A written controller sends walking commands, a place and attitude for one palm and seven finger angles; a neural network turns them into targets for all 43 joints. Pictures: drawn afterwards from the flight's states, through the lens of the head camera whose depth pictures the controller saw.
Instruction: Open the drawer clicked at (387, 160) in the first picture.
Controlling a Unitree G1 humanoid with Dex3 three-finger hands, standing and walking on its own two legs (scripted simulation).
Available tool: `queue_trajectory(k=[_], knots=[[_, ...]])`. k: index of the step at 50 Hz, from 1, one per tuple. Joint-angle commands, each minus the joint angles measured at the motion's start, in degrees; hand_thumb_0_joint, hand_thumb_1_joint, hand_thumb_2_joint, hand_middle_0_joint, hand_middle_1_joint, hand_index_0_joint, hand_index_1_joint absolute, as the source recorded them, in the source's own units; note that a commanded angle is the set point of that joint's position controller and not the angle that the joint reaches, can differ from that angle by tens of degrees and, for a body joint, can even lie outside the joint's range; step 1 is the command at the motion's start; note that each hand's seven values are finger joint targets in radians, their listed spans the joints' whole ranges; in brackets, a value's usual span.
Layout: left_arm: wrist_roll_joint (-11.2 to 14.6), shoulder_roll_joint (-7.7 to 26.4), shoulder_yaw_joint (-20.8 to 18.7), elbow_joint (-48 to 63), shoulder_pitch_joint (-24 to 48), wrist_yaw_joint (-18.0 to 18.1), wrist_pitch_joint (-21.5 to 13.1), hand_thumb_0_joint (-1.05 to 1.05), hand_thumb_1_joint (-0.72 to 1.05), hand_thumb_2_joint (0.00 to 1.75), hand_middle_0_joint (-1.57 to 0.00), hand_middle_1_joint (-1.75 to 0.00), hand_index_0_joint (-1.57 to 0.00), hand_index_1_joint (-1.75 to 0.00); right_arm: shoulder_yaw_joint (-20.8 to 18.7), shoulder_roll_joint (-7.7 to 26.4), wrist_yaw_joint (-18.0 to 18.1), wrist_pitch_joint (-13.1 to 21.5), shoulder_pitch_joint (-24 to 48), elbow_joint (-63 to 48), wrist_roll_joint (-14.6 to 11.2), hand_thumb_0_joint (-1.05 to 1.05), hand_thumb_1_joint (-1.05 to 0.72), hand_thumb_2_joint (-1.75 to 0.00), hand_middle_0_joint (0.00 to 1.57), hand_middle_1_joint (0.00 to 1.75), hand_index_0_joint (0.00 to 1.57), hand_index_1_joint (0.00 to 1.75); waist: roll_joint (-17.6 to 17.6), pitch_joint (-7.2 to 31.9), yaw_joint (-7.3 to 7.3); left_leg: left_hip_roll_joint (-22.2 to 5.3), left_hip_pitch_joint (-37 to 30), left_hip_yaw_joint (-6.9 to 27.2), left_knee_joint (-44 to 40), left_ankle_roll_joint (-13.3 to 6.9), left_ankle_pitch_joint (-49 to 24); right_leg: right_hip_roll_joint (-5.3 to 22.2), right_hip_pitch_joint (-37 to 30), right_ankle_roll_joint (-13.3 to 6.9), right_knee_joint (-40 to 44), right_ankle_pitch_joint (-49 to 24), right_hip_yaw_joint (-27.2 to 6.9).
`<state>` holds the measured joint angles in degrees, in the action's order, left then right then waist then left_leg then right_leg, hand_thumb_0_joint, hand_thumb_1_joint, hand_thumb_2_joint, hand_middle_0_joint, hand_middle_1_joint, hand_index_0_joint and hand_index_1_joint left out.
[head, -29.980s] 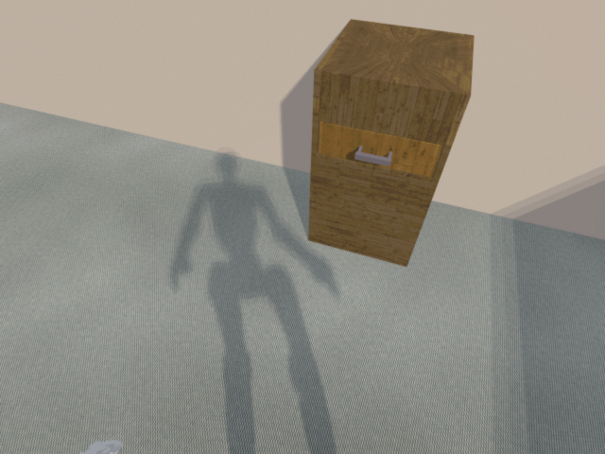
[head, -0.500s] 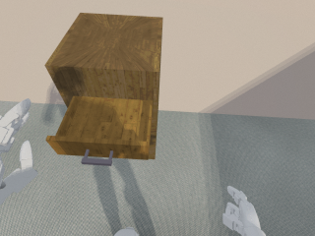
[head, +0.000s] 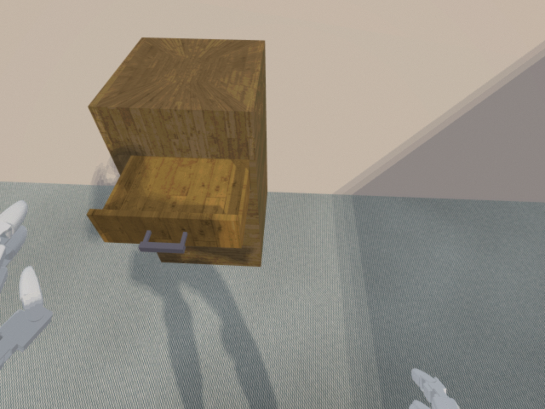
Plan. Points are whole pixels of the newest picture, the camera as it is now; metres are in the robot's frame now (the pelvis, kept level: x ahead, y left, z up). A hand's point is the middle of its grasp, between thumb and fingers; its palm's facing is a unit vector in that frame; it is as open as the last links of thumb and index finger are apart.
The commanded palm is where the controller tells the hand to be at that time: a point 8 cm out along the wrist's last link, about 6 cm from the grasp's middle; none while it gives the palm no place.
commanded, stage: stop stepping back and stand still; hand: left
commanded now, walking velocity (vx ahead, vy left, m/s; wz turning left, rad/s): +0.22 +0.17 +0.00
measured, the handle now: (164, 241) +0.55 +0.30 -0.23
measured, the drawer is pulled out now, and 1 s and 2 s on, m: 0.23 0.23 0.23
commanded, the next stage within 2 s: let the arm hang, fingers relaxed in 0.42 s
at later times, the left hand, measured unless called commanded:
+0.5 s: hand (16, 356) +0.15 +0.25 +0.15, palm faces +0.41 -0.82 -0.40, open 7.4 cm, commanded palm none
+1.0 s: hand out of the picture -0.03 +0.19 -0.17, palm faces +0.10 -0.97 -0.23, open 7.1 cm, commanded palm none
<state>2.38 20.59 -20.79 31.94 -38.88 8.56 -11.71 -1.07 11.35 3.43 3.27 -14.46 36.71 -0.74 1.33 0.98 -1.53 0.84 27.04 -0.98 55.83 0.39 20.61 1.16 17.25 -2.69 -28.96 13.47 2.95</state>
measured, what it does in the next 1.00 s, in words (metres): steps on the spot: left foot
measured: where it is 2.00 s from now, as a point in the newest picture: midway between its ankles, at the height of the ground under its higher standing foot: outside the picture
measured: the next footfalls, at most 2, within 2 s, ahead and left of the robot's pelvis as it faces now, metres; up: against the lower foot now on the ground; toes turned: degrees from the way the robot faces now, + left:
left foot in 0.14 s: +0.01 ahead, +0.12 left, +0.00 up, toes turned +6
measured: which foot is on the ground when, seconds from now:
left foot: up 0.00-0.12, down 0.14-1.00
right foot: down 0.00-1.00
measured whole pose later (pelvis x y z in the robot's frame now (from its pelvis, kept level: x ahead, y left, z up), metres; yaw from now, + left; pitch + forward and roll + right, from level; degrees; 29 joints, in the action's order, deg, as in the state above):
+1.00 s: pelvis -0.01 +0.00 +0.00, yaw +5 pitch -2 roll +0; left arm -1.0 11.5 -1.4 -59.1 -16.7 1.5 1.5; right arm -0.5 9.0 1.6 -1.6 -17.5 59.4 0.8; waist 0.4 -6.3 -0.2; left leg -1.1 10.9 -0.9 26.9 0.2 14.5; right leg -1.5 11.2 -0.9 -25.7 13.1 -0.7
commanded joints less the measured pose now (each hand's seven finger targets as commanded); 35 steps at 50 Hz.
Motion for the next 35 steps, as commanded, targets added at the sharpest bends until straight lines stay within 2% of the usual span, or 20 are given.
queue_trajectory(k=[1,4,7,9,13,15,16,17,19,20,22,24,25,26,27,29,31,32,34,35], knots=[[-1.0,9.6,-4.6,7.8,3.1,1.6,-3.4,0.00,0.90,0.90,-0.20,-0.30,-0.20,-0.30,-1.9,6.7,0.8,5.9,9.1,-10.0,0.0,0.00,-0.90,-0.90,0.20,0.30,0.20,0.30,10.0,-0.6,0.35,-0.9,-5.9,-2.3,-17.3,-2.5,4.4,14.7,0.7,-2.7,19.1,17.5,-13.7],[-1.5,10.3,-5.6,13.4,1.0,2.4,-4.0,0.00,0.90,0.90,-0.20,-0.30,-0.20,-0.30,-1.9,6.5,0.6,7.6,6.1,-9.7,0.6,0.00,-0.90,-0.90,0.20,0.30,0.20,0.30,4.4,3.1,0.29,-0.3,-14.0,-4.1,-36.0,-4.2,1.2,12.2,-5.4,-1.3,14.6,14.4,-12.4],[-0.8,11.8,-6.9,17.8,0.2,2.0,-5.5,0.00,0.90,0.90,-0.20,-0.30,-0.20,-0.30,-3.1,8.8,0.4,8.3,5.6,-11.4,0.7,0.00,-0.90,-0.90,0.20,0.30,0.20,0.30,-11.7,3.9,0.84,-10.4,-17.3,5.6,-41.5,-7.4,-7.2,2.2,-5.7,2.8,-4.7,2.1,-2.7],[-1.2,12.0,-8.1,16.8,0.5,1.8,-4.7,0.00,0.90,0.90,-0.20,-0.30,-0.20,-0.30,-2.2,6.6,0.2,7.8,5.8,-10.5,-0.2,0.00,-0.90,-0.90,0.20,0.30,0.20,0.30,-17.3,1.4,0.76,-14.0,-10.1,9.7,-42.8,-8.5,4.6,0.6,-1.9,3.3,-11.1,11.9,1.6],[-0.8,10.3,-7.7,7.1,3.0,1.6,-4.1,0.00,0.90,0.90,-0.20,-0.30,-0.20,-0.30,-2.3,7.7,0.6,7.8,5.9,-8.8,-0.7,0.00,-0.90,-0.90,0.20,0.30,0.20,0.30,-1.9,-4.8,0.60,-9.0,0.4,3.8,-32.0,-6.2,6.1,1.0,-10.0,2.6,2.9,6.9,-3.3],[-0.8,10.0,-7.0,5.5,4.6,1.2,-4.3,0.00,0.90,0.90,-0.20,-0.30,-0.20,-0.30,-3.2,7.4,0.4,7.0,5.4,-9.1,-0.9,0.00,-0.90,-0.90,0.20,0.30,0.20,0.30,9.9,-5.1,0.25,-0.9,-0.1,-2.0,-16.8,-3.3,11.2,10.3,-3.1,-1.6,17.0,27.0,-22.7],[-0.8,9.2,-5.9,5.3,5.0,1.1,-4.2,0.00,0.90,0.90,-0.20,-0.30,-0.20,-0.30,-3.5,7.2,0.0,6.2,5.1,-9.0,-0.9,0.00,-0.90,-0.90,0.20,0.30,0.20,0.30,11.4,-5.0,0.21,0.1,-0.7,-2.4,-7.8,-2.8,9.0,15.4,-0.3,-3.9,22.9,32.4,-30.9],[-1.0,8.9,-5.1,6.1,6.5,0.9,-4.5,0.00,0.90,0.90,-0.20,-0.30,-0.20,-0.30,-3.2,6.8,-0.5,5.8,5.3,-8.6,-0.4,0.00,-0.90,-0.90,0.20,0.30,0.20,0.30,11.9,-4.1,-0.26,-0.9,0.2,0.0,-3.8,-2.8,6.4,16.8,-1.8,-5.6,21.8,26.4,-30.0],[-1.0,9.0,-4.9,7.9,7.0,0.8,-4.6,0.00,0.90,0.90,-0.20,-0.30,-0.20,-0.30,-2.2,5.9,-0.7,5.7,5.8,-8.5,0.0,0.00,-0.90,-0.90,0.20,0.30,0.20,0.30,8.7,-1.1,-0.52,-2.3,-5.4,-0.1,-11.7,-3.0,4.9,15.0,-1.5,-5.9,18.3,16.4,-20.3],[-1.2,9.2,-4.9,9.6,6.6,1.2,-4.5,0.00,0.90,0.90,-0.20,-0.30,-0.20,-0.30,-1.6,5.4,-0.6,5.6,6.2,-8.8,0.1,0.00,-0.90,-0.90,0.20,0.30,0.20,0.30,8.7,0.2,-0.31,-1.9,-9.7,-1.7,-18.1,-3.3,3.7,13.7,-0.4,-5.2,17.7,16.2,-16.3],[-1.4,9.4,-4.5,15.2,5.2,2.0,-4.4,0.00,0.90,0.90,-0.20,-0.30,-0.20,-0.30,-0.8,5.4,0.1,6.0,6.7,-9.5,0.7,0.00,-0.90,-0.90,0.20,0.30,0.20,0.30,0.2,0.7,-0.47,-1.6,-17.5,-2.1,-33.2,-3.8,-0.4,9.4,1.0,-2.4,12.5,15.6,-10.6],[-1.1,9.5,-4.7,19.4,5.1,2.3,-4.8,0.00,0.90,0.90,-0.20,-0.30,-0.20,-0.30,-1.4,7.6,0.3,6.3,7.1,-11.0,1.3,0.00,-0.90,-0.90,0.20,0.30,0.20,0.30,-13.4,-0.4,0.57,-12.9,-15.8,14.2,-42.6,-7.6,3.1,0.5,2.1,1.6,-4.0,9.9,-3.7],[-1.3,10.2,-6.0,18.4,4.3,2.5,-4.4,0.00,0.90,0.90,-0.20,-0.30,-0.20,-0.30,-1.1,6.2,0.0,6.3,7.4,-10.9,0.7,0.00,-0.90,-0.90,0.20,0.30,0.20,0.30,-15.1,0.0,1.18,-16.8,-12.4,17.0,-44.0,-8.9,3.5,-0.6,1.0,2.9,-9.9,10.0,-1.2],[-6.4,-1.9,16.8,-32.9,11.8,-4.8,5.5,0.00,0.90,0.90,-0.20,-0.30,-0.20,-0.30,-4.8,13.0,-4.6,9.1,6.7,4.3,1.6,0.00,-0.90,-0.90,0.20,0.30,0.20,0.30,-14.7,-3.9,-4.26,-16.0,-10.5,18.1,-36.5,-8.3,-9.9,-0.1,12.3,2.9,-20.2,10.4,-0.9],[-5.7,-3.7,14.2,-33.8,14.6,-6.4,11.2,0.00,0.90,0.90,-0.20,-0.30,-0.20,-0.30,-3.9,9.9,-4.6,3.6,0.2,3.4,2.4,0.00,-0.90,-0.90,0.20,0.30,0.20,0.30,-9.5,-1.5,-3.01,-16.3,-11.9,17.9,-34.3,-10.2,-24.1,1.2,13.4,2.8,-23.1,16.6,-4.9],[-4.7,-5.7,16.1,-38.6,17.1,-6.9,12.0,0.00,0.90,0.90,-0.20,-0.30,-0.20,-0.30,-2.4,8.1,-3.7,1.5,1.3,1.1,3.4,0.00,-0.90,-0.90,0.20,0.30,0.20,0.30,1.0,1.0,-0.59,-15.8,-14.8,15.2,-29.4,-11.1,-41.3,0.6,11.9,3.4,-22.1,16.7,-4.6],[-4.5,-5.1,16.8,-45.8,19.2,-7.3,11.6,0.00,0.90,0.90,-0.20,-0.30,-0.20,-0.30,-1.7,8.6,-3.6,0.3,1.5,2.1,3.2,0.00,-0.90,-0.90,0.20,0.30,0.20,0.30,1.3,4.9,1.08,-12.4,-22.9,8.9,-26.1,-7.8,-52.8,0.0,6.8,3.1,-9.7,6.7,-2.2],[-4.5,-3.8,16.7,-50.2,19.5,-7.3,11.5,0.00,0.90,0.90,-0.20,-0.30,-0.20,-0.30,-1.7,9.1,-3.4,-0.4,1.5,3.0,2.6,0.00,-0.90,-0.90,0.20,0.30,0.20,0.30,-1.0,5.0,1.51,-10.2,-22.1,7.1,-25.2,-6.2,-51.3,-0.2,0.9,2.9,-3.7,-0.4,-1.9],[-4.4,0.3,16.1,-59.5,18.9,-7.0,11.7,0.00,0.90,0.90,-0.20,-0.30,-0.20,-0.30,-1.3,7.1,-3.2,-1.3,2.1,4.4,1.4,0.00,-0.90,-0.90,0.20,0.30,0.20,0.30,-1.7,3.7,2.23,-4.3,-11.2,2.9,-25.0,-2.5,-25.3,4.3,-11.5,0.6,1.3,-20.4,-10.4],[-4.4,1.8,16.6,-63.0,20.6,-7.2,12.0,0.00,0.90,0.90,-0.20,-0.30,-0.20,-0.30,-1.1,6.3,-3.3,-1.8,1.2,5.1,1.1,0.00,-0.90,-0.90,0.20,0.30,0.20,0.30,-4.0,0.7,1.23,-2.6,-10.0,2.5,-27.5,-1.7,-11.2,6.8,-8.5,-0.8,3.0,-15.1,-11.4]])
